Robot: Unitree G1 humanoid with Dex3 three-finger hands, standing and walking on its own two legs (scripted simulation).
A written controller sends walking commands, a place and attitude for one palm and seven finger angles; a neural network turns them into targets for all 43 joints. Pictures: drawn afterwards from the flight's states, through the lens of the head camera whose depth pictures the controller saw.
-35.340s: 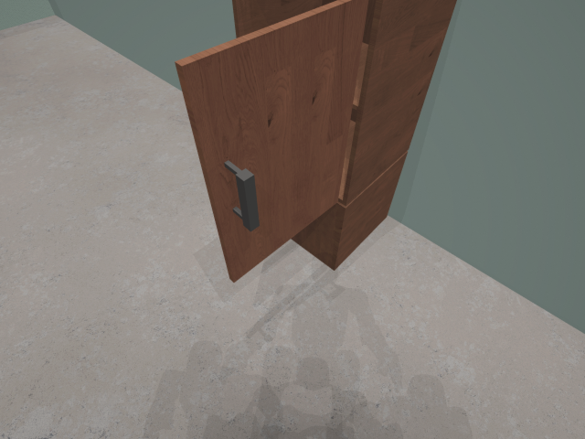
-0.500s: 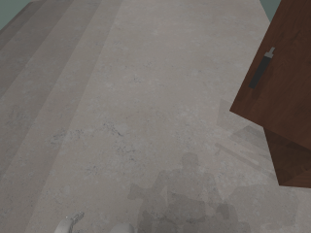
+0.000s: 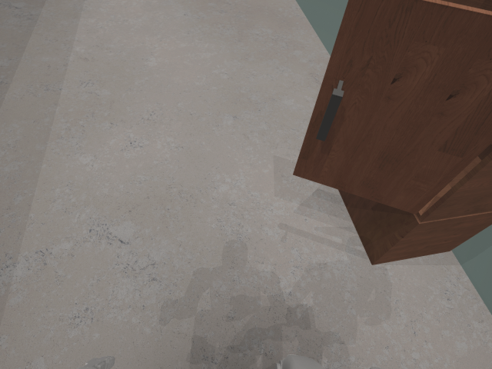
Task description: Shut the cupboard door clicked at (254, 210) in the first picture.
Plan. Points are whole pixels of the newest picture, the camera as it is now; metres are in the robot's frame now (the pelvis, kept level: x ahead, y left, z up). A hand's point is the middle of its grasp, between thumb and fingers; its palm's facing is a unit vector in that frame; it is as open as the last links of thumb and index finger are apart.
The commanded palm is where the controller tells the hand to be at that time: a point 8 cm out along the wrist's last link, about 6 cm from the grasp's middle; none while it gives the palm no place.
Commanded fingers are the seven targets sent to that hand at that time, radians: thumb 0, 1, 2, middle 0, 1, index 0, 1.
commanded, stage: turn to face it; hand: left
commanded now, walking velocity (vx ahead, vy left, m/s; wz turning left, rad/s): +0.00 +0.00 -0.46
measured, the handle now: (330, 111) +0.71 -0.16 -0.02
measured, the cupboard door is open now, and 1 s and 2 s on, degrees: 59 59 59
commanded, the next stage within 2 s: take the last steps up to it in 0.42 s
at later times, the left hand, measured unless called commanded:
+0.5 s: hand (163, 361) +0.15 +0.16 -0.18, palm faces -0.19 -0.96 -0.19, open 7.4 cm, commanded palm none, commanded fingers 0.00 0.90 0.90 -0.20 -0.30 -0.20 -0.30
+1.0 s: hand (215, 321) +0.22 +0.07 -0.16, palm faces -0.32 -0.92 -0.21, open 7.4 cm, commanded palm none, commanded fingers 0.00 0.90 0.90 -0.20 -0.30 -0.20 -0.30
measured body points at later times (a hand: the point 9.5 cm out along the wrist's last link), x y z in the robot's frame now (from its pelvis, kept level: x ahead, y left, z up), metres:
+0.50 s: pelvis +0.04 -0.02 -0.01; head +0.07 -0.01 +0.44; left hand +0.16 +0.21 -0.16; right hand +0.05 -0.28 -0.14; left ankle +0.07 +0.09 -0.74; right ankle -0.01 -0.14 -0.74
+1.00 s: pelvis +0.09 -0.09 +0.00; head +0.11 -0.10 +0.45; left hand +0.23 +0.12 -0.15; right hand -0.01 -0.34 -0.15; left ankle +0.10 +0.04 -0.68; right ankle +0.03 -0.18 -0.74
